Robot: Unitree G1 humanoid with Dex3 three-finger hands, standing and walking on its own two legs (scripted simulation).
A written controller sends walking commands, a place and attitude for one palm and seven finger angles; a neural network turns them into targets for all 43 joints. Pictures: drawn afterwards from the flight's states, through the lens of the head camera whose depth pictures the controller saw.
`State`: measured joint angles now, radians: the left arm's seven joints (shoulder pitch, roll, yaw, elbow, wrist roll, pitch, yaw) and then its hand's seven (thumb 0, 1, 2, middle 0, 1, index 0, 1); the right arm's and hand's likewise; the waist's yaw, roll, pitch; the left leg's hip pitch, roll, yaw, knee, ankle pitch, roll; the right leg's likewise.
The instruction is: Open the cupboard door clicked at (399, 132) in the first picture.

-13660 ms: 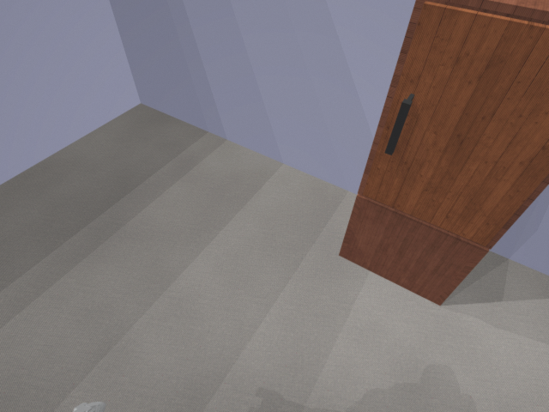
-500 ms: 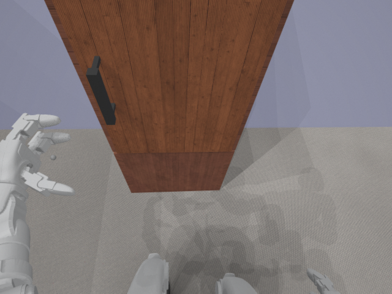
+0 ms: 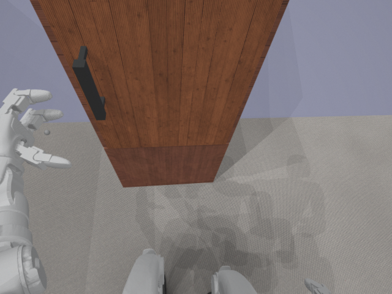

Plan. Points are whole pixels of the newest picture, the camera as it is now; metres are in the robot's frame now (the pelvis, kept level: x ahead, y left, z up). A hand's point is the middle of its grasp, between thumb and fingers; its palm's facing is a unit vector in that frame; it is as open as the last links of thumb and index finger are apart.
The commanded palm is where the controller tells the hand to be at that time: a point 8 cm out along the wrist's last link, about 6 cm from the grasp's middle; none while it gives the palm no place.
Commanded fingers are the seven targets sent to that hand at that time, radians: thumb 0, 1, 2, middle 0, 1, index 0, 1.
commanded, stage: move the hooked fingers beside the handle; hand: left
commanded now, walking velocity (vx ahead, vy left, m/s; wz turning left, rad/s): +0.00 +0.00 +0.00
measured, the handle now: (92, 86) +0.52 +0.24 +0.06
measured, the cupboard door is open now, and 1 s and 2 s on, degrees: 0 0 0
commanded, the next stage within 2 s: slide the fingers in behind the handle in 1.28 s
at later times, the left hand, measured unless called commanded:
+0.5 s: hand (55, 112) +0.45 +0.29 +0.06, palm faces +0.12 -0.99 -0.01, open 14.0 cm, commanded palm +0.43 +0.33 +0.05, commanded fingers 0.00 -0.50 0.30 -0.30 -1.20 -0.30 -1.20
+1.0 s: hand (57, 113) +0.45 +0.29 +0.05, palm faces +0.11 -0.99 -0.01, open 14.0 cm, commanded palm +0.43 +0.32 +0.05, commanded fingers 0.00 -0.50 0.30 -0.30 -1.20 -0.30 -1.20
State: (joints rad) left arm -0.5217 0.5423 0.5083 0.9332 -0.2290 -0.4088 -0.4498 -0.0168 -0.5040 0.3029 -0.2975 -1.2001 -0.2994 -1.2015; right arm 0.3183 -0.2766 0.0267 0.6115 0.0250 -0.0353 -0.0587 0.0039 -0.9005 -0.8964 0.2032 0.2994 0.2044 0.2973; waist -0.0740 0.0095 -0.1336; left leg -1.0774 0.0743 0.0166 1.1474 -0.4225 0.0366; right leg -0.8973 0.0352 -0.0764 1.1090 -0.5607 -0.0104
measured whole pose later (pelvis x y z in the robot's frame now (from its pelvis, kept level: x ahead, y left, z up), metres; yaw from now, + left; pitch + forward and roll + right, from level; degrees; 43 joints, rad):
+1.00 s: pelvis +0.00 -0.01 -0.01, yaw -1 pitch +23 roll -5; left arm -0.72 0.65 0.54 1.11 -0.17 -0.41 -0.44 -0.02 -0.50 0.30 -0.30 -1.20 -0.30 -1.20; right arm 0.33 -0.28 0.04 0.62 0.02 0.03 -0.05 0.00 -0.90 -0.90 0.20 0.30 0.20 0.30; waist -0.11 0.01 -0.13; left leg -1.17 0.09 0.00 1.20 -0.43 0.03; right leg -0.99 0.05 -0.09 1.15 -0.57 -0.02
